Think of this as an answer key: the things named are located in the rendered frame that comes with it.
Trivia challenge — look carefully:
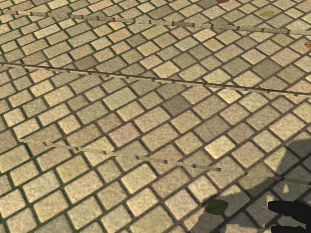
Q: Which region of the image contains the right robot hand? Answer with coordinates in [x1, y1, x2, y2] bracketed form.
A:
[267, 200, 311, 233]

